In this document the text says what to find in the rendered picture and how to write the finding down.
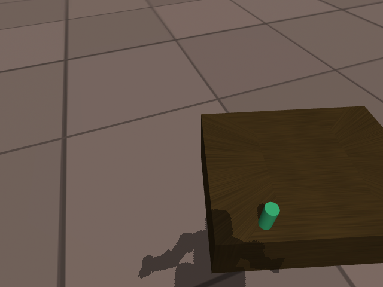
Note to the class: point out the can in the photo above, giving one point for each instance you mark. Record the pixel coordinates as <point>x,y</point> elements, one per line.
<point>269,215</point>

